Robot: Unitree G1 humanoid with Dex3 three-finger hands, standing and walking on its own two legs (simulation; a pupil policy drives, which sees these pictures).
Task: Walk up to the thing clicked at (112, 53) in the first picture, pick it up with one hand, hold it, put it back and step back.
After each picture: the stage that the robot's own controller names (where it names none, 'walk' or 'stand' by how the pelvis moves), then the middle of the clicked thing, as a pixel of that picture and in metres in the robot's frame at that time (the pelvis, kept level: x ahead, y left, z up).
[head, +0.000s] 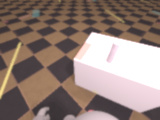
stand; (112, 52) +0.67 -0.21 -0.03
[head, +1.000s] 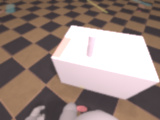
sink last; (90, 45) +0.65 +0.04 +0.00
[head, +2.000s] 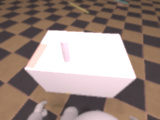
stand; (65, 51) +0.56 +0.23 +0.00
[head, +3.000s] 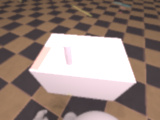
stand; (68, 54) +0.56 +0.22 -0.03
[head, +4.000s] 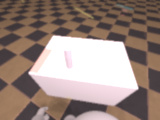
stand; (68, 58) +0.53 +0.20 -0.04
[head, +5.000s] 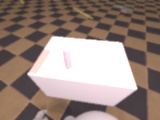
stand; (67, 58) +0.53 +0.21 -0.04
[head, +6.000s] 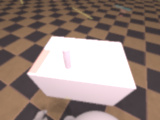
stand; (67, 58) +0.53 +0.22 -0.04
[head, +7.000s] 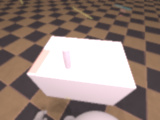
stand; (67, 58) +0.53 +0.22 -0.04
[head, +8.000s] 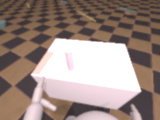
rise first; (69, 60) +0.52 +0.22 -0.03
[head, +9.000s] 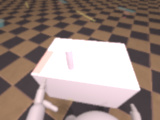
go down; (69, 59) +0.53 +0.22 -0.03
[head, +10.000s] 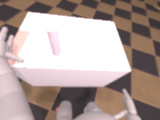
go down; (54, 42) +0.55 +0.21 +0.03
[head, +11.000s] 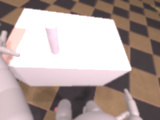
go down; (53, 40) +0.55 +0.21 +0.05
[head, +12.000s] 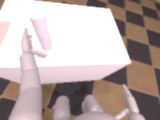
close in; (43, 34) +0.54 +0.23 +0.08
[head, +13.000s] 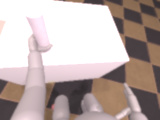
lift; (41, 34) +0.53 +0.22 +0.09
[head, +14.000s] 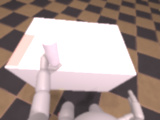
lift; (52, 55) +0.40 +0.21 +0.11
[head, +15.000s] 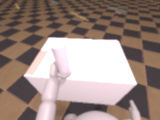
hold; (62, 61) +0.33 +0.16 +0.18
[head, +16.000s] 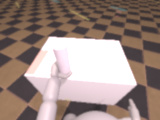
hold; (63, 62) +0.33 +0.16 +0.17
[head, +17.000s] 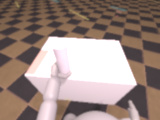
hold; (63, 62) +0.33 +0.16 +0.16
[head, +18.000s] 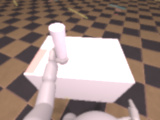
crouch; (60, 47) +0.41 +0.18 +0.21
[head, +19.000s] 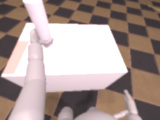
lower; (42, 27) +0.53 +0.23 +0.20
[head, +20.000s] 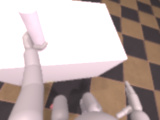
lower; (36, 32) +0.54 +0.23 +0.09
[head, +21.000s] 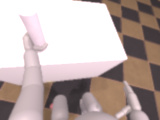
lower; (36, 33) +0.54 +0.22 +0.09
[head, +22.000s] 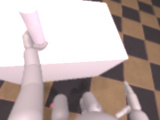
lower; (36, 31) +0.54 +0.23 +0.09
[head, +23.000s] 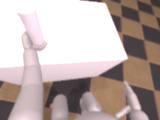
lower; (35, 32) +0.54 +0.23 +0.09
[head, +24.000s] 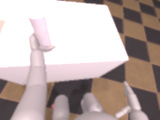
open; (42, 34) +0.53 +0.20 +0.09
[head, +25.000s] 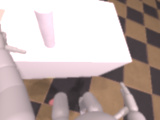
sink last; (47, 30) +0.53 +0.20 +0.09
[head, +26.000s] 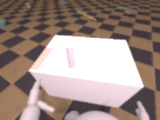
sink last; (70, 56) +0.52 +0.20 +0.03
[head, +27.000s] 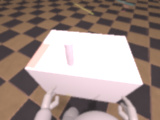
stand; (69, 53) +0.52 +0.19 +0.03
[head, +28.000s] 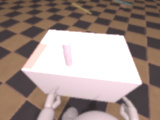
stand; (67, 54) +0.51 +0.20 +0.04
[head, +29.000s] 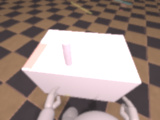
stand; (67, 53) +0.51 +0.20 +0.04
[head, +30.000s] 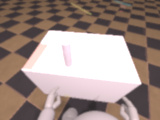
stand; (67, 54) +0.51 +0.20 +0.04
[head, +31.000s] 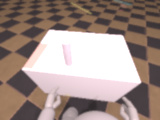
stand; (67, 53) +0.51 +0.20 +0.04
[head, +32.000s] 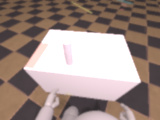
stand; (68, 53) +0.52 +0.19 +0.03
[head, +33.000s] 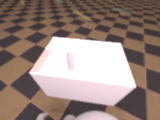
stand; (70, 59) +0.53 +0.19 -0.03
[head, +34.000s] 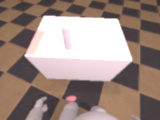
walk; (67, 38) +0.64 +0.21 -0.01
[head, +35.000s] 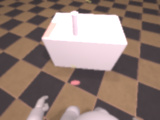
walk; (75, 24) +0.93 +0.21 -0.01
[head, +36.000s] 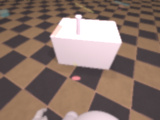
stand; (78, 26) +1.12 +0.22 -0.02
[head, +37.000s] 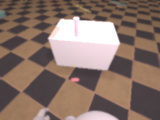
stand; (76, 27) +1.10 +0.23 -0.04
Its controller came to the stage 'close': yes
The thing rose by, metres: 0.21
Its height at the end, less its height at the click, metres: +0.00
